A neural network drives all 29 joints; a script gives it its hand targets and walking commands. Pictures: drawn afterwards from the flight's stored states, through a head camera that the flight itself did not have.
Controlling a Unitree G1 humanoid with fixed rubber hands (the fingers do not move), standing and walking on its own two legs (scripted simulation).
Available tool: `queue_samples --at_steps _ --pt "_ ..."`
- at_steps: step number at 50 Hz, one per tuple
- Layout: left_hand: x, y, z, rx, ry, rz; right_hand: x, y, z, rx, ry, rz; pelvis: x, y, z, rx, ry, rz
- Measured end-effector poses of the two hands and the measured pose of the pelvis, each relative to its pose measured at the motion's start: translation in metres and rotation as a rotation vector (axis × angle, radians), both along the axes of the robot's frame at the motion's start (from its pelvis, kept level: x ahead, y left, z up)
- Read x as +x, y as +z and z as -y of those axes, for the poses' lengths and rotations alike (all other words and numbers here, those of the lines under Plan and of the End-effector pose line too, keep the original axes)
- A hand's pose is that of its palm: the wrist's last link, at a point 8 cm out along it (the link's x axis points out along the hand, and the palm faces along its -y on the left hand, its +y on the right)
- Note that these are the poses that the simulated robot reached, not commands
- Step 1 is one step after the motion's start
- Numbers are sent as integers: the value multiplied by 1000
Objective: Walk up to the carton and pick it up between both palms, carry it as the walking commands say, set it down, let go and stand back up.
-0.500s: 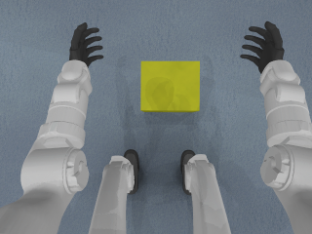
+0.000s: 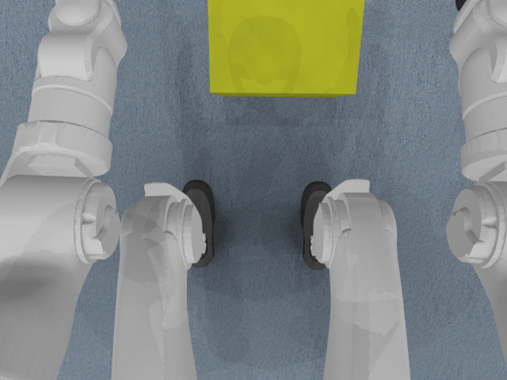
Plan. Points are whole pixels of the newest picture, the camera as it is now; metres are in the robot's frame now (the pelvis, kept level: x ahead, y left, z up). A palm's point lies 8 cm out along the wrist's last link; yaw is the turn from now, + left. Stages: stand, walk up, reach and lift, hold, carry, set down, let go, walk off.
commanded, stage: reach and lift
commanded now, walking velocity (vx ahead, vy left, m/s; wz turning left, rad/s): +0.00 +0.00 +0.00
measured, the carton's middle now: (281, 37) +0.54 -0.05 -0.38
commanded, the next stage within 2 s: none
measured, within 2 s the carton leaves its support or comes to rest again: neither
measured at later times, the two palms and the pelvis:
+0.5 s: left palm (135, 27) +0.54 +0.17 -0.28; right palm (411, 26) +0.53 -0.22 -0.28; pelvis -0.01 +0.00 -0.09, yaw +0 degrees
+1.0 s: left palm (141, 26) +0.55 +0.17 -0.30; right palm (408, 28) +0.53 -0.23 -0.30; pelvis +0.01 +0.00 -0.10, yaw +0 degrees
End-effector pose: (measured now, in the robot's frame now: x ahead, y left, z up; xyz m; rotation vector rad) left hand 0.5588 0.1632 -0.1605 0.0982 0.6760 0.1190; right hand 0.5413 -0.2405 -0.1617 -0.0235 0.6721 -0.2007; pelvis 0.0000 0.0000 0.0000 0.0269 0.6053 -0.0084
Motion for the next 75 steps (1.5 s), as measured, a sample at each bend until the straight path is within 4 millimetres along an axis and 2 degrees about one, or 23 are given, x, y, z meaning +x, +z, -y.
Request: queue_samples --at_steps 6,18,28,31,37,44,57,63,75 --pt "-9 -41 4 0 0 -37 -8 -40 -6 8 -11 -29 -6 -26 -2 -4 3 56" --pt "-13 -81 -4 9 1 -78 -10 -80 -8 3 -7 -80 -11 -69 -4 -5 6 60" --pt "-20 -135 -5 -5 0 -122 -17 -137 -16 15 1 -128 -8 -92 -4 -13 22 21" --pt "-19 -140 -8 5 4 -138 -23 -147 -17 13 0 -157 -3 -94 -3 -12 21 20" --pt "-12 -142 -11 9 1 -130 -17 -150 -10 -1 4 -146 5 -98 -2 -14 21 12" --pt "-12 -145 -6 -6 -11 -127 -10 -143 -9 -3 13 -123 9 -102 -1 -14 16 2" --pt "-15 -139 -1 -16 -27 -121 -16 -143 -19 16 35 -139 2 -100 -1 -13 15 16" --pt "-12 -138 10 -31 -45 -115 -15 -146 -32 30 55 -138 0 -99 -2 -14 19 22" --pt "-5 -138 42 -67 -99 -101 -14 -146 -33 14 56 -136 1 -96 -3 -19 16 16"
